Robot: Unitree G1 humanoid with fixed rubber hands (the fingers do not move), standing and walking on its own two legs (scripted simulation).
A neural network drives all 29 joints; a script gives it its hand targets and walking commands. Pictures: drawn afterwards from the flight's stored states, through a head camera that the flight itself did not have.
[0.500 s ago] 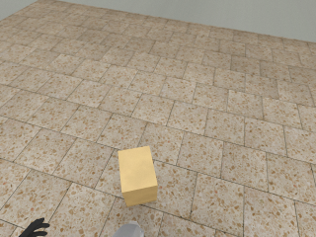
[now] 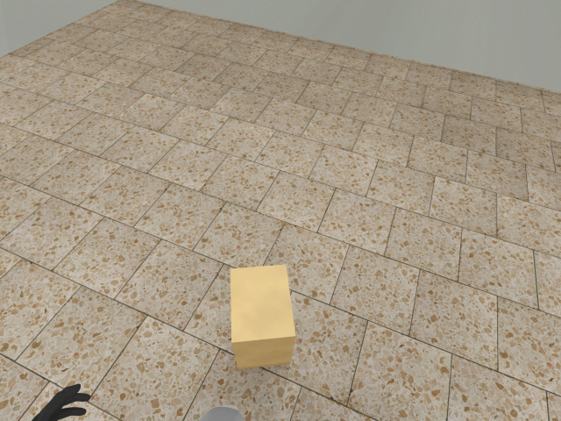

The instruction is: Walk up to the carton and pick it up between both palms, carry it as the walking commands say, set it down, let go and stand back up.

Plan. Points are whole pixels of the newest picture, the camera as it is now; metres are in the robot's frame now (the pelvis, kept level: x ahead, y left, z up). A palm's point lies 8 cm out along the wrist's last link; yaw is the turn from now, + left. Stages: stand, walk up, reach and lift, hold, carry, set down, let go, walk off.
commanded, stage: walk up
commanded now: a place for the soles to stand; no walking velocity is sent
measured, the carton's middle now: (261, 318) +0.51 +0.07 -0.60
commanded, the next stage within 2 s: none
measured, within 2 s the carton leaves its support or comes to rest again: neither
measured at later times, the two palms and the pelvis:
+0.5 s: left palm out of the picture +0.12 +0.33 -0.08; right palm out of the picture +0.12 -0.33 -0.07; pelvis +0.01 +0.00 +0.00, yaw +2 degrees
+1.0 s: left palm out of the picture +0.11 +0.32 -0.08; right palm out of the picture +0.12 -0.33 -0.07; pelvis +0.00 -0.01 +0.00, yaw +4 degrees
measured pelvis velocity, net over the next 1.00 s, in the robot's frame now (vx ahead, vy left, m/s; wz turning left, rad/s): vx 0.00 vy -0.01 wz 0.07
